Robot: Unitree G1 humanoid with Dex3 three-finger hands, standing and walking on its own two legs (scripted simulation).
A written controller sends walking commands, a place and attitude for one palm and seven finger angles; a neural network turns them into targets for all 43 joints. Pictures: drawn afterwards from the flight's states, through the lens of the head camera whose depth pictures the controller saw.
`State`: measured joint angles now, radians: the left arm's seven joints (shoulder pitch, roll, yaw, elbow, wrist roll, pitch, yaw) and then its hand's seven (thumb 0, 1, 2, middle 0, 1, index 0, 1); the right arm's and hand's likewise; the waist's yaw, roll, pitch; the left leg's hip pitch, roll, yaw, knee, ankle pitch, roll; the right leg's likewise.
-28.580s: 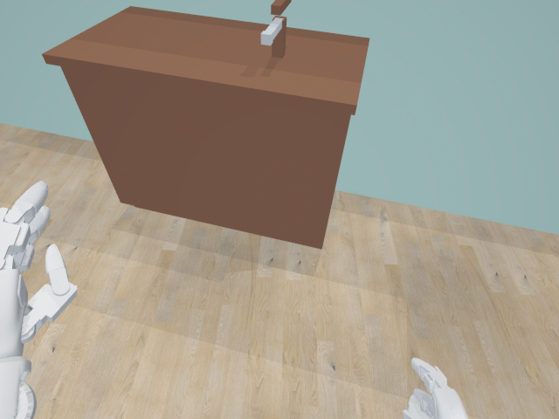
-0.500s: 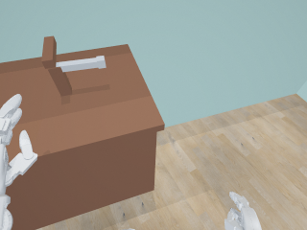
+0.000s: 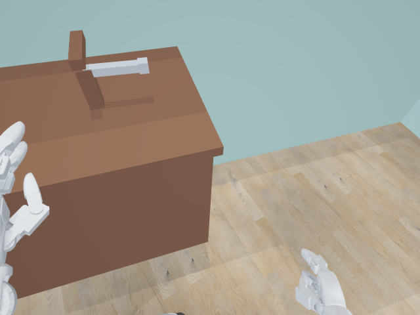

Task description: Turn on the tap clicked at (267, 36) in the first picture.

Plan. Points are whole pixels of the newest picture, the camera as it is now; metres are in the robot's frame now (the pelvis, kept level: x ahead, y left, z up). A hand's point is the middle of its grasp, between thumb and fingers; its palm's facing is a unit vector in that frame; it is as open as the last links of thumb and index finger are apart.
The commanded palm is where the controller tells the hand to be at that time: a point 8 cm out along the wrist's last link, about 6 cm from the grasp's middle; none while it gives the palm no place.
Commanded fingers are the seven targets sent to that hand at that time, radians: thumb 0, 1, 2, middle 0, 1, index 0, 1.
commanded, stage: step back with the hand held close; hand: left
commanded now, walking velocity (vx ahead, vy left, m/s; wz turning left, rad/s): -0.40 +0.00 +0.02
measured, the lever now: (143, 65) +0.63 +0.24 +0.12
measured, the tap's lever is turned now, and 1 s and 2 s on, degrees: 86 86 86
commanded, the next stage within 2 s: stop stepping back and stand still in 0.12 s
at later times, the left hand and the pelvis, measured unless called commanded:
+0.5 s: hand out of the picture +0.07 +0.24 +0.16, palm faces +0.43 -0.82 -0.39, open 7.4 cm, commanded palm +0.02 +0.27 +0.18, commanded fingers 0.00 0.90 0.90 -0.20 -0.30 -0.20 -0.30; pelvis -0.12 -0.01 +0.00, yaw +3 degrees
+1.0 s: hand out of the picture -0.01 +0.21 +0.16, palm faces +0.47 -0.81 -0.35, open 7.4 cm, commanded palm -0.06 +0.26 +0.18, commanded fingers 0.00 0.90 0.90 -0.20 -0.30 -0.20 -0.30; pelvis -0.19 -0.03 +0.00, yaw +5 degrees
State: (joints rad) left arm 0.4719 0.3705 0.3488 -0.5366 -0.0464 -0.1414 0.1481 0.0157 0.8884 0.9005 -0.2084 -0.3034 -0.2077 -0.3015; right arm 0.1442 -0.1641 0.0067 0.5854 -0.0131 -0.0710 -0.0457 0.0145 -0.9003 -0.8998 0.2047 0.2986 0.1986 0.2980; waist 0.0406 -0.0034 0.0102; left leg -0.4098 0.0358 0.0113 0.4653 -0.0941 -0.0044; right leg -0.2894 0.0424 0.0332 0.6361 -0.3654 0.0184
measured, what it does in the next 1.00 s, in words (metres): walks backwards: right foot, then left foot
